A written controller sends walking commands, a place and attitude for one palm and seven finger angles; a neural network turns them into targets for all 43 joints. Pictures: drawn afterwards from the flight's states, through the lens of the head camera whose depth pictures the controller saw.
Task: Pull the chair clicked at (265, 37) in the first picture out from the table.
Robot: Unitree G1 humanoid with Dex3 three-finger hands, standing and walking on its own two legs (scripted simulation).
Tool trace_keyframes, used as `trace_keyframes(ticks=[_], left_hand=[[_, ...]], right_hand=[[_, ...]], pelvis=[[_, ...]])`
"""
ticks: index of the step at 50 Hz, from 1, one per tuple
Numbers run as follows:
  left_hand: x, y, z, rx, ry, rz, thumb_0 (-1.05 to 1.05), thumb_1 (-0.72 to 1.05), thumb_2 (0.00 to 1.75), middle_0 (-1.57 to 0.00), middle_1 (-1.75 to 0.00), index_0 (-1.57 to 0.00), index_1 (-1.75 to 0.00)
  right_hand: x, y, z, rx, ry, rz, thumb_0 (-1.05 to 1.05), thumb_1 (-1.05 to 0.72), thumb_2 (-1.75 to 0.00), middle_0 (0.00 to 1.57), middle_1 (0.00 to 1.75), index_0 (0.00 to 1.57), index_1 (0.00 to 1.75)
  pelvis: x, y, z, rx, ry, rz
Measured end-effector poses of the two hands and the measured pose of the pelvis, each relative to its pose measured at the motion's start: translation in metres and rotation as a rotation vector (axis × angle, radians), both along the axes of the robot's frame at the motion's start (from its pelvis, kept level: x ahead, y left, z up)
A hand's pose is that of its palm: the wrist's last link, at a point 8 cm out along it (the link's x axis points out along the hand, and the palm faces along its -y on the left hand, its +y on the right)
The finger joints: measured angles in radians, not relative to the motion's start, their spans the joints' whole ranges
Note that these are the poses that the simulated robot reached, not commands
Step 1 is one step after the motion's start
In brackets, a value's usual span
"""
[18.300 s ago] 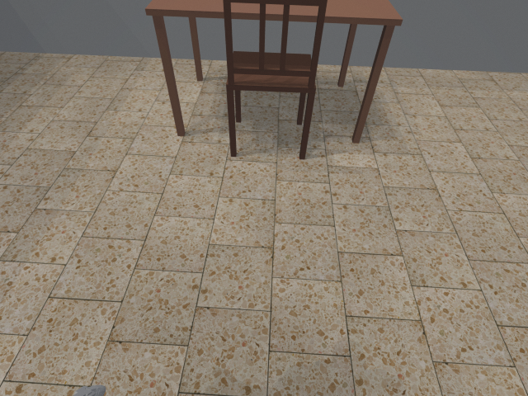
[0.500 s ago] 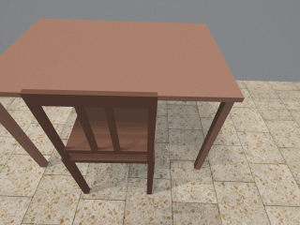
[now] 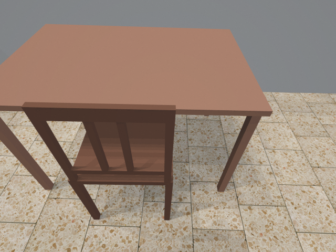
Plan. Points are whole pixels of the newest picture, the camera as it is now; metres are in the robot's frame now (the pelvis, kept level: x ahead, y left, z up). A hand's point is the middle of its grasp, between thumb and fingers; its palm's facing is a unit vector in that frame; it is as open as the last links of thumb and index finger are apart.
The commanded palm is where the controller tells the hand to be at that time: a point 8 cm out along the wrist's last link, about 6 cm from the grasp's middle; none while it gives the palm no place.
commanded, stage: look again from close up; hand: left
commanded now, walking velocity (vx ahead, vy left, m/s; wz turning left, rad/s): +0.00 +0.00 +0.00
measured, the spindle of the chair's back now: (97, 147) +0.46 +0.28 -0.09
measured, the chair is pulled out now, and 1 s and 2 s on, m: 0.00 0.00 0.00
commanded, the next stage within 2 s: raise the hand toward the chair's back in 0.72 s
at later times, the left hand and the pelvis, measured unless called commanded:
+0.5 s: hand out of the picture -0.05 +0.14 -0.18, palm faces +0.06 -0.99 -0.14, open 7.4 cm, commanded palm none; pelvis -0.01 +0.00 +0.00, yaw +0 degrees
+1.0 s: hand out of the picture +0.09 +0.19 -0.08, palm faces +0.23 -0.95 -0.20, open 7.5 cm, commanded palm +0.09 +0.21 -0.07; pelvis -0.03 +0.00 -0.02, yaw +3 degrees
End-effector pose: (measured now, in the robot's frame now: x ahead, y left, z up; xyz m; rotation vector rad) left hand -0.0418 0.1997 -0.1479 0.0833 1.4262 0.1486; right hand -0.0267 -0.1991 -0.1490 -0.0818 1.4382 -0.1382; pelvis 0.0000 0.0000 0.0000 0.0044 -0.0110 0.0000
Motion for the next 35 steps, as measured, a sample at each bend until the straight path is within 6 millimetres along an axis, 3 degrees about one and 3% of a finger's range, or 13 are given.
trace_keyframes(ticks=[35], left_hand=[[-0.015, -0.006, 0.001, -0.001, 0.013, 0.004, 0.01, 0.91, 0.90, -0.20, -0.30, -0.20, -0.30]], right_hand=[[-0.012, 0.000, -0.002, 0.013, 0.006, -0.005, 0.00, -0.91, -0.90, 0.20, 0.30, 0.20, 0.30]], pelvis=[[-0.009, -0.003, 0.000, 0.001, -0.002, -0.002]])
